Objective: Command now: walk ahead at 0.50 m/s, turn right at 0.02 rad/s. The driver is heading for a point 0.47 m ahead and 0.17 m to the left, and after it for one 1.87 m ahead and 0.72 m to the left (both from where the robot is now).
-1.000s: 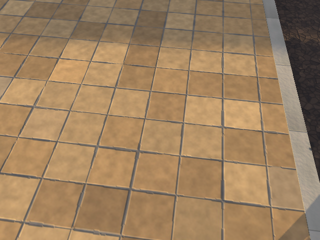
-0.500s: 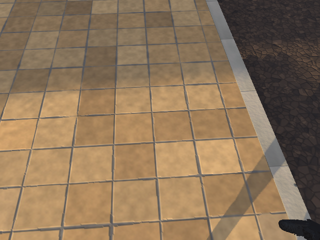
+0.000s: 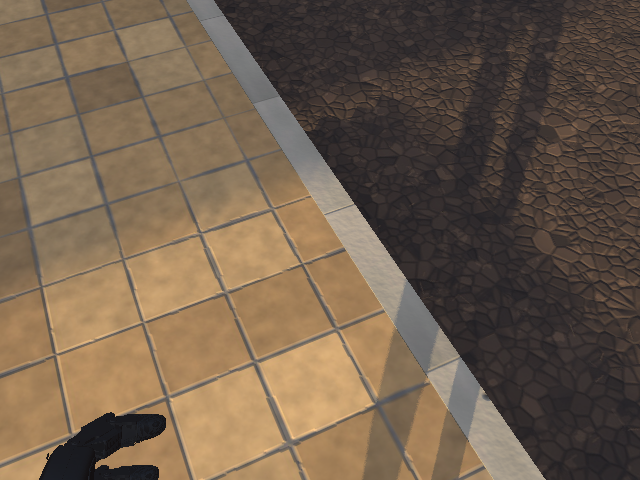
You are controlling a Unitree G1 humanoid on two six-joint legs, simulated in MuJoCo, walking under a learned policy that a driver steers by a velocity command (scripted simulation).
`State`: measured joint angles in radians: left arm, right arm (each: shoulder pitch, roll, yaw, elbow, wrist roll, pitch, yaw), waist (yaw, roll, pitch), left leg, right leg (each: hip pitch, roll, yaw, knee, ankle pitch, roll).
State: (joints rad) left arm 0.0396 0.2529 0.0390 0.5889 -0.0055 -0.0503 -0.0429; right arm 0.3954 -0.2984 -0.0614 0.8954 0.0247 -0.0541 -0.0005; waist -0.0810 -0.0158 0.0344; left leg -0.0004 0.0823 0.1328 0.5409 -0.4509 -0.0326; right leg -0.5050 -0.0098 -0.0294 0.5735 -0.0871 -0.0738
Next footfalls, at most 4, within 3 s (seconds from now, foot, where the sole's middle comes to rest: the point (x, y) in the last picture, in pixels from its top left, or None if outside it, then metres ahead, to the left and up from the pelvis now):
0.52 left None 0.42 0.17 -0.76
0.98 right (292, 394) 0.63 0.04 -0.76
1.36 left None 0.43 0.21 -0.76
2.36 left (189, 461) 0.51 0.26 -0.76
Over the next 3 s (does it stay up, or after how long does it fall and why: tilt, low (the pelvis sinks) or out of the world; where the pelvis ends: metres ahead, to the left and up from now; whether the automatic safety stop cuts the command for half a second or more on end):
stays up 0.56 0.10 0.03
